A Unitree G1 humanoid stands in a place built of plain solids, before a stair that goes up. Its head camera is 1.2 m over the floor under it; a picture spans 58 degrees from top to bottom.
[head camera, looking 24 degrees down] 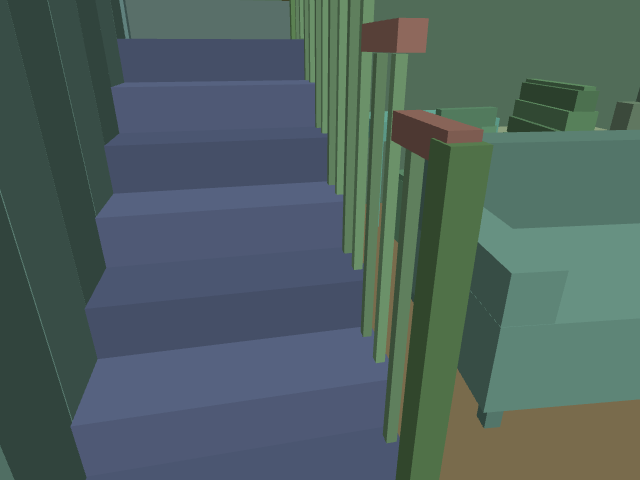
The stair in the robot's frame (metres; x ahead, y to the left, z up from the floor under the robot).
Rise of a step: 0.18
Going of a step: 0.26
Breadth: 0.85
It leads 12 degrees to the left of straight ahead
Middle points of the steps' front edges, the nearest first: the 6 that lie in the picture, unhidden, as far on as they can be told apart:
0.87 0.19 0.35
1.12 0.25 0.53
1.37 0.30 0.71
1.61 0.35 0.88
1.86 0.40 1.06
2.12 0.45 1.23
